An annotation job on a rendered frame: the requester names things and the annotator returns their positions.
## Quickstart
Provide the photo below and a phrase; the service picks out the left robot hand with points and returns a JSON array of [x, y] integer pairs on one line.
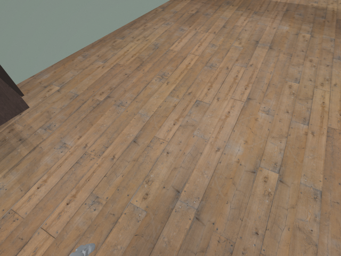
[[84, 250]]

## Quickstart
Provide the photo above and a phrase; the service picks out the cupboard door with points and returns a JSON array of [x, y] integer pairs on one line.
[[6, 78]]

